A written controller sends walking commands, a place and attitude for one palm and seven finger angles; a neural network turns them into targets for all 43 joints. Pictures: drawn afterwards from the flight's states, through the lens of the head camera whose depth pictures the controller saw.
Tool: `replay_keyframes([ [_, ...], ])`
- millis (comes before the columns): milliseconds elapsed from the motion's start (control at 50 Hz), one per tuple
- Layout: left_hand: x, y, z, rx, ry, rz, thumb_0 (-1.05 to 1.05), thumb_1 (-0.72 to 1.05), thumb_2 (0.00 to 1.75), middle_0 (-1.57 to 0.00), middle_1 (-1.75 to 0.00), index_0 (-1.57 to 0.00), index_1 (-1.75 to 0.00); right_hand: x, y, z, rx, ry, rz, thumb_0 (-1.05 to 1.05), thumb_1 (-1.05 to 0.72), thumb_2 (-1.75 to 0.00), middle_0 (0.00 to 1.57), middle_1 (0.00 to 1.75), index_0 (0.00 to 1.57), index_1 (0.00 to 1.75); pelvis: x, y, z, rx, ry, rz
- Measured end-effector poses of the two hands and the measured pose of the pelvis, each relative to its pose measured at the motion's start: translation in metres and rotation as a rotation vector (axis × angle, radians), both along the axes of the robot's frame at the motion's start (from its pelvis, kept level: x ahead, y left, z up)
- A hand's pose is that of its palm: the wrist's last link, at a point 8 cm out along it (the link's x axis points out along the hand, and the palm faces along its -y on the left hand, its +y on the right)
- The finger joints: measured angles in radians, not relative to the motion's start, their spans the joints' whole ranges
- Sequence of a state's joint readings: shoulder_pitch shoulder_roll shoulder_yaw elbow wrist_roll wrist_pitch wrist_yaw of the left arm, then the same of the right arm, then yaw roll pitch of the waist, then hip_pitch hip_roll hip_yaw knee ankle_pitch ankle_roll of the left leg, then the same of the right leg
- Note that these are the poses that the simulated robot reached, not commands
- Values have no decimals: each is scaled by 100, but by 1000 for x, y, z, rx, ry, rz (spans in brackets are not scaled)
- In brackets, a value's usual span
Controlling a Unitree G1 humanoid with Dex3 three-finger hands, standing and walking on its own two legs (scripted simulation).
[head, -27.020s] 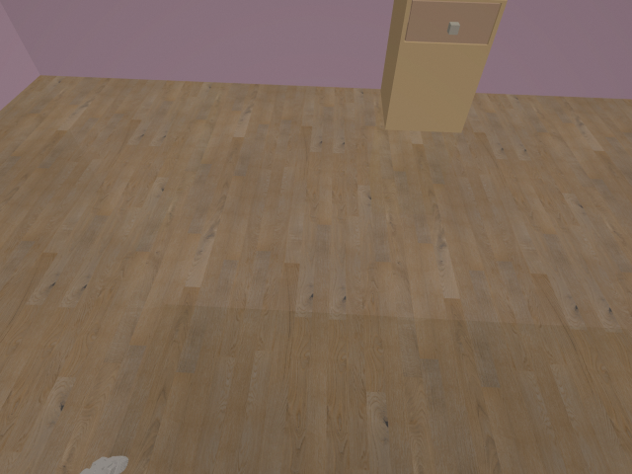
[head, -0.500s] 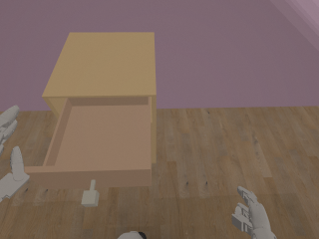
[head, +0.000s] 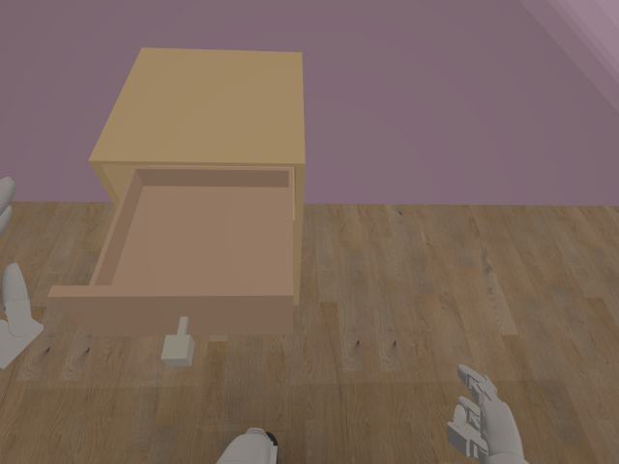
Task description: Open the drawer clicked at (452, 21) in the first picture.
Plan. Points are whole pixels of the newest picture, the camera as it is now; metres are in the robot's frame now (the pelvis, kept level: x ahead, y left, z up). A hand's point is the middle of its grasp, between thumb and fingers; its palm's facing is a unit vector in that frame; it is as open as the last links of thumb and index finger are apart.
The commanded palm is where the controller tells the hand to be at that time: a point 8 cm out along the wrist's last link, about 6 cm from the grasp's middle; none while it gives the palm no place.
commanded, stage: step back with the hand held close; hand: left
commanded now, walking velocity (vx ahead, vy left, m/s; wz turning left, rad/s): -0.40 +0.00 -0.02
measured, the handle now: (180, 339) +0.32 +0.24 -0.17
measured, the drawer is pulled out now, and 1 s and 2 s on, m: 0.30 0.30 0.30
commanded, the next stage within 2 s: stop stepping back and stand still in 0.42 s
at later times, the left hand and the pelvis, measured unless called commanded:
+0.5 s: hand (36, 422) +0.13 +0.20 +0.19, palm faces +0.18 -0.86 -0.48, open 7.4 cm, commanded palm +0.07 +0.26 +0.20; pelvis -0.09 +0.00 +0.02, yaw -5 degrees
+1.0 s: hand out of the picture +0.01 +0.18 +0.19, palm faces +0.29 -0.81 -0.50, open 7.4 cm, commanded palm -0.06 +0.25 +0.20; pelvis -0.19 -0.03 +0.02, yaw -1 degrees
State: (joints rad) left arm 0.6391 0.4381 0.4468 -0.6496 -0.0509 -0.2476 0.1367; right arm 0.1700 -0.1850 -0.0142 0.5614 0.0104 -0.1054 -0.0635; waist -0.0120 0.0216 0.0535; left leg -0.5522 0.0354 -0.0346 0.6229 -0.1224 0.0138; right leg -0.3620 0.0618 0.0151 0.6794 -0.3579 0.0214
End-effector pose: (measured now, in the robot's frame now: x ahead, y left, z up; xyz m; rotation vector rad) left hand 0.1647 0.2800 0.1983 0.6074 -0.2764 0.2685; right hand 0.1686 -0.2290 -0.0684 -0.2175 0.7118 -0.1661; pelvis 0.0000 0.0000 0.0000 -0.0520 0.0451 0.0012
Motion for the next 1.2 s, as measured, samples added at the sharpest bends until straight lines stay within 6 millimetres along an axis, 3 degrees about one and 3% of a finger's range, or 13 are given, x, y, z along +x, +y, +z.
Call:
replay_keyframes([
  [140,-15,-18,-1,-45,14,-43,1,89,90,-21,-30,-21,-30,-18,-4,-6,22,62,10,1,-90,-90,20,30,20,30,-14,-4,5,12,7,-10],
  [240,-16,-4,-7,-74,43,-18,1,89,90,-22,-30,-22,-30,-28,-3,2,-19,94,-31,1,-90,-90,20,30,20,30,-16,6,10,22,28,-6],
  [320,-19,5,-12,-70,67,-29,1,89,90,-21,-30,-22,-30,-33,4,9,-15,63,-20,1,-91,-90,20,30,20,30,-36,8,12,46,23,-38],
  [420,-39,-15,-3,-99,76,-90,1,89,90,-21,-30,-21,-30,-53,12,20,15,-2,15,1,-91,-90,20,30,20,30,-62,5,18,23,23,-80],
  [520,-66,-37,12,-51,37,-152,1,89,90,-21,-30,-21,-30,-87,3,15,33,-13,16,1,-90,-90,20,30,21,30,-92,-6,15,18,35,-88],
  [640,-109,-56,13,41,92,-113,1,89,90,-21,-30,-21,-30,-140,-27,-12,69,29,-11,1,-90,-90,20,30,21,30,-134,-27,5,8,13,-47],
  [740,-149,-56,7,-12,169,3,1,89,90,-22,-30,-22,-30,-197,-55,-12,79,153,-106,1,-90,-90,20,30,20,30,-145,-39,19,74,-3,-61],
  [840,-165,-52,-5,-55,161,85,1,89,90,-22,-30,-22,-30,-231,-76,-6,26,182,-128,1,-91,-90,20,30,20,30,-158,-43,27,108,-10,-42],
  [980,-185,-58,9,-46,34,-13,1,89,90,-21,-30,-22,-30,-231,-79,7,-28,83,-99,1,-91,-90,20,30,20,30,-185,-33,18,79,-28,-11],
  [1100,-209,-50,16,38,23,-3,1,89,90,-21,-30,-22,-30,-223,-51,4,53,-14,-61,1,-91,-90,20,30,20,30,-204,-35,11,79,-52,-19],
  [1200,-229,-47,6,-19,30,72,1,89,90,-21,-30,-22,-30,-227,-32,-11,115,27,-6,1,-91,-90,20,30,20,30,-210,-40,8,43,-63,-3],
])
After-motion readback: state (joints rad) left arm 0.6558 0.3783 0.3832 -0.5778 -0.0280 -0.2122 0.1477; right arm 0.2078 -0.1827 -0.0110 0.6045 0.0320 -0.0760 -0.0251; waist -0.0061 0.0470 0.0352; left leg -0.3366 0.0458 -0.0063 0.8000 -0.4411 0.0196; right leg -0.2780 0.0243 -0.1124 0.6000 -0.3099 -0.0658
